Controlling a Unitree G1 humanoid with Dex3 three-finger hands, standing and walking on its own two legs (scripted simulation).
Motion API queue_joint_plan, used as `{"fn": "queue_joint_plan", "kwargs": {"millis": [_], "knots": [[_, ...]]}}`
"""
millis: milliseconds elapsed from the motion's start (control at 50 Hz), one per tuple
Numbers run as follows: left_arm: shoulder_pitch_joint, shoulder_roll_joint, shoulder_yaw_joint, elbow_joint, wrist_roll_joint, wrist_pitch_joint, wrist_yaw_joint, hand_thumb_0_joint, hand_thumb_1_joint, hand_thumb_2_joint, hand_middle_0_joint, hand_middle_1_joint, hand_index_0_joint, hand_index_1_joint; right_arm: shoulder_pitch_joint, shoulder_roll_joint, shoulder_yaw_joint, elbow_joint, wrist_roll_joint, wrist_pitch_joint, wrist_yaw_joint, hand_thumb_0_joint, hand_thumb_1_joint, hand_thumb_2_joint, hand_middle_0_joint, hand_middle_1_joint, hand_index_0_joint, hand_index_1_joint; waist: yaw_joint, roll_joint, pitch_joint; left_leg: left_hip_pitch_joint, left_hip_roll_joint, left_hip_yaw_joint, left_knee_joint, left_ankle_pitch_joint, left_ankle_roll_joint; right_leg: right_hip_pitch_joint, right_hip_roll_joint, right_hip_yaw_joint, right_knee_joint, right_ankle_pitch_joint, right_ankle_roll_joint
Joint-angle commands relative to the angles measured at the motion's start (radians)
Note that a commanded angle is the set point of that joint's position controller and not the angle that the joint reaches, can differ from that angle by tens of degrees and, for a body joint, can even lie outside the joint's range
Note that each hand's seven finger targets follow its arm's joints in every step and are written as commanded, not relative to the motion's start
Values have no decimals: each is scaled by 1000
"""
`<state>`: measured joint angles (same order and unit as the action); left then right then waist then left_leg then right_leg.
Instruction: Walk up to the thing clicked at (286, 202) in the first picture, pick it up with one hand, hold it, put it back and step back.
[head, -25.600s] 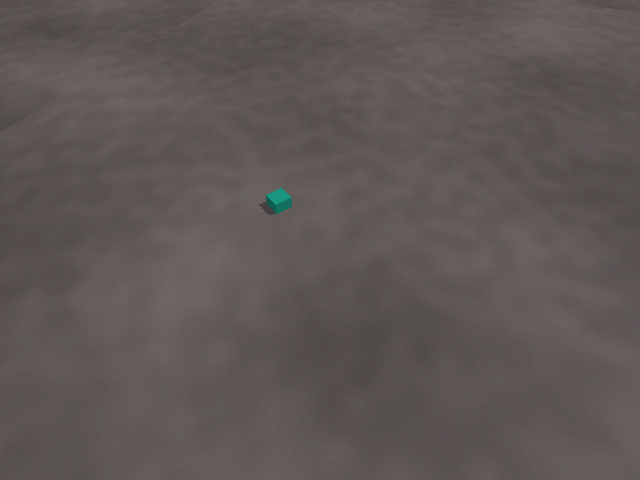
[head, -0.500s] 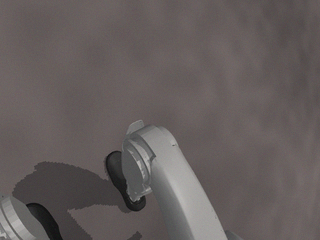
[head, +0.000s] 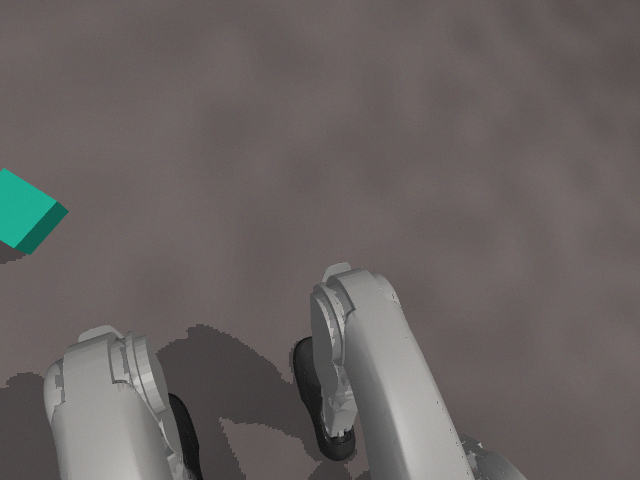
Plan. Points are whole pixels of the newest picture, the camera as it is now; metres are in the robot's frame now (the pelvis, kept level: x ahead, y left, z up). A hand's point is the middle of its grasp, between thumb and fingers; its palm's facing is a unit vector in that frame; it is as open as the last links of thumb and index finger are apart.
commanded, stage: withdraw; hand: left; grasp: from above
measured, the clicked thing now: (17, 212) +0.51 +0.31 -0.32
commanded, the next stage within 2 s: home in 0.36 s
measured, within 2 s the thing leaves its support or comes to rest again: neither
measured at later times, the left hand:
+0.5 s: hand out of the picture +0.48 +0.29 -0.16, palm faces -0.51 -0.05 -0.86, open 12.9 cm
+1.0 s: hand out of the picture +0.45 +0.28 -0.09, palm faces -0.25 -0.57 -0.78, open 10.4 cm
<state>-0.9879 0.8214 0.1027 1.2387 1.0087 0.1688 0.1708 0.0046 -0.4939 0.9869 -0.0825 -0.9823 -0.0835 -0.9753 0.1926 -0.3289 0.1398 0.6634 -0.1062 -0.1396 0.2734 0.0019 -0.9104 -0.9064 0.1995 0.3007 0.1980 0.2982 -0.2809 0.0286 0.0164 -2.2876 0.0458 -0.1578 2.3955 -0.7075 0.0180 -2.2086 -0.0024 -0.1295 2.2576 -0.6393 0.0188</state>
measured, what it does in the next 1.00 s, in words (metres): stands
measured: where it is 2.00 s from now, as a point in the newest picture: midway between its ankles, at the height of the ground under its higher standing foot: (261, 451)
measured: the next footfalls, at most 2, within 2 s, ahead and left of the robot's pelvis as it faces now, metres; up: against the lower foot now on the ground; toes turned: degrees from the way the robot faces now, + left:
none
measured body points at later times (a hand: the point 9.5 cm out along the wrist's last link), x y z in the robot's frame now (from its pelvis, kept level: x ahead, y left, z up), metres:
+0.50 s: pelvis -0.02 +0.00 +0.00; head +0.23 +0.09 +0.37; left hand +0.50 +0.29 -0.11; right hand +0.03 -0.28 -0.08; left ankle +0.07 +0.12 -0.31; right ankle +0.11 -0.12 -0.31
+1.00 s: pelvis +0.01 +0.00 +0.05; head +0.22 +0.05 +0.44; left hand +0.46 +0.30 -0.04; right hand +0.09 -0.26 -0.07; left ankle +0.07 +0.12 -0.31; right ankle +0.11 -0.12 -0.31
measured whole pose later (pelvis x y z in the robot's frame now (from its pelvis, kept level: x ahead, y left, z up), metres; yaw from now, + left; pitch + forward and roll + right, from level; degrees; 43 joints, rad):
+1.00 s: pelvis +0.01 +0.00 +0.05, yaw +4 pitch +37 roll -6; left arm -0.78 0.56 0.12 1.05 0.67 0.05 0.14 0.00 0.18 0.95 -0.26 -0.60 -0.25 -0.61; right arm 0.21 -0.27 0.02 0.67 -0.06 -0.05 0.15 0.00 -0.89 -0.90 0.20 0.30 0.20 0.30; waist -0.20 0.05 -0.16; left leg -2.16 0.04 -0.09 2.22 -0.71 0.01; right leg -2.12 -0.02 -0.07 2.14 -0.67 0.01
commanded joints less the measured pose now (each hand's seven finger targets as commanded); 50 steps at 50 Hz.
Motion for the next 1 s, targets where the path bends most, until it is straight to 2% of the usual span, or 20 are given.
{"fn": "queue_joint_plan", "kwargs": {"millis": [0,20,60,160,220,260,340,420,460,520,580,660,740,760,780,840,880,920,940,980], "knots": [[-352,173,-51,-267,50,-126,-95,0,-489,997,-76,-992,-77,-990,244,-262,-134,-12,9,63,-72,0,-895,-901,200,300,201,300,-62,255,-653,462,-23,82,-291,156,-1,388,62,-35,-284,109,-75],[-375,132,-95,-272,52,-155,-120,0,-479,992,-79,-980,-79,-979,221,-264,-131,-37,13,69,-91,0,-890,-900,200,300,200,300,-69,221,-606,458,-31,76,-302,130,-2,343,55,-38,-303,75,-79],[-357,214,-65,-235,83,-209,-146,0,-469,992,-88,-977,-87,-978,219,-262,-136,-28,12,90,-133,0,-888,-899,201,300,201,300,-55,185,-571,424,-33,87,-304,53,2,345,58,-16,-327,-16,-79],[-405,200,-111,-223,123,-327,-183,0,-406,953,-134,-928,-134,-928,194,-241,-112,-34,16,118,-195,0,-880,-896,201,300,200,300,-34,207,-601,472,-32,89,-324,104,1,317,45,-20,-312,48,-73],[-360,236,-97,-132,155,-379,-169,0,-370,923,-156,-907,-161,-902,193,-233,-86,-37,13,130,-214,0,-877,-894,201,300,200,300,-21,196,-594,473,-28,86,-324,116,6,328,40,-24,-298,71,-65],[-442,232,-116,-170,164,-423,-151,0,-342,897,-197,-871,-198,-869,187,-235,-79,-45,7,136,-224,0,-880,-895,201,300,200,300,-30,254,-607,483,-30,88,-317,132,6,315,37,-28,-288,96,-65],[-416,220,-119,-56,186,-462,-63,0,-289,851,-228,-838,-237,-829,188,-237,-58,-49,-7,146,-223,0,-876,-891,201,299,200,299,-44,248,-616,494,-28,74,-309,150,5,298,39,-45,-253,123,-57],[-409,231,-101,91,231,-456,81,0,-229,791,-281,-782,-293,-768,198,-241,-42,-42,-27,148,-205,0,-877,-890,200,299,200,299,-60,270,-584,458,-35,78,-280,161,6,278,39,-54,-220,136,-54],[-463,298,-50,88,253,-450,158,0,-189,865,-266,-727,-238,-753,204,-245,-35,-46,-38,136,-196,0,-882,-894,199,299,199,299,-56,309,-625,466,-36,73,-271,170,3,278,39,-62,-191,149,-54],[-478,277,-14,119,255,-416,257,0,-92,945,-249,-651,-225,-673,218,-247,-50,-47,-54,101,-184,0,-885,-895,199,299,199,299,-61,357,-672,506,-32,72,-265,161,-2,244,36,-72,-166,147,-54],[-464,253,23,77,201,-358,312,0,20,923,-239,-597,-219,-616,246,-245,-69,-37,-60,60,-168,0,-887,-896,199,299,199,299,-51,402,-770,545,-32,82,-267,177,-4,261,31,-68,-160,167,-54],[-411,232,66,-36,60,-274,309,0,109,946,-242,-588,-222,-606,262,-228,-105,-24,-44,31,-145,0,-887,-896,200,300,199,300,-6,443,-917,584,-32,107,-277,208,0,337,27,-43,-180,200,-55],[-331,172,66,-138,-75,-210,225,0,139,972,-257,-630,-236,-649,265,-205,-144,18,-16,24,-134,0,-886,-896,200,300,199,300,29,423,-954,584,-31,131,-298,227,8,419,27,-13,-222,225,-55],[-285,151,70,-196,-107,-200,199,0,59,892,-300,-710,-314,-714,268,-201,-155,27,-9,29,-132,0,-876,-888,201,299,200,299,50,421,-988,601,-30,135,-310,252,6,456,27,-8,-234,246,-55],[-231,122,65,-182,-139,-183,172,0,139,972,-254,-630,-235,-634,265,-197,-160,31,5,33,-130,0,-888,-896,200,300,199,300,62,404,-971,615,-31,133,-331,268,4,457,25,-3,-239,256,-58],[-168,42,59,-253,-232,-160,92,0,59,892,-285,-710,-296,-714,254,-195,-182,21,32,56,-135,0,-870,-886,201,299,200,299,65,327,-911,595,-32,120,-382,268,9,461,23,2,-279,261,-59],[-105,8,59,-257,-278,-150,38,0,219,945,-232,-550,-218,-554,238,-190,-192,-1,44,69,-138,0,-890,-897,200,300,200,300,66,234,-845,550,-37,119,-405,242,20,489,28,9,-318,245,-56],[-8,-19,73,-344,-349,-139,-13,0,379,964,-233,-497,-220,-509,229,-181,-205,-20,58,83,-140,0,-891,-897,200,300,200,300,101,203,-852,568,-39,120,-449,251,21,544,25,21,-353,249,-56],[41,-130,9,-397,-391,-131,-46,0,459,1013,-241,-503,-229,-514,215,-160,-210,-40,67,86,-140,0,-891,-898,200,300,200,300,107,193,-886,604,-41,120,-472,258,20,567,23,24,-378,257,-55],[150,-81,75,-450,-454,-100,-78,0,619,1061,-246,-489,-236,-499,202,-171,-226,-60,83,97,-149,0,-892,-898,200,300,200,300,127,138,-836,613,-36,111,-521,230,22,604,20,32,-428,236,-50]]}}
